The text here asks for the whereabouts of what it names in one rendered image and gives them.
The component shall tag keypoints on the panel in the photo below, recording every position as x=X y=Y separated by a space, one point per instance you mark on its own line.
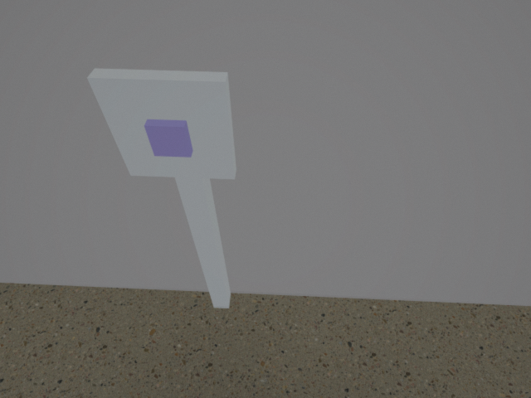
x=128 y=98

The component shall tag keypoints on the button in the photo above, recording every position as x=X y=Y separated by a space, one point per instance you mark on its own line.
x=169 y=138

